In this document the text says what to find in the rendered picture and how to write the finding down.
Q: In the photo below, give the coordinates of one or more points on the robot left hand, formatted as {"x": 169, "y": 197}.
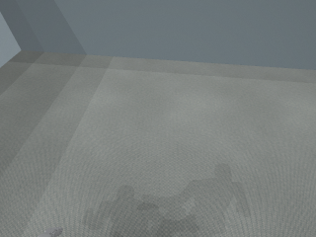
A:
{"x": 52, "y": 232}

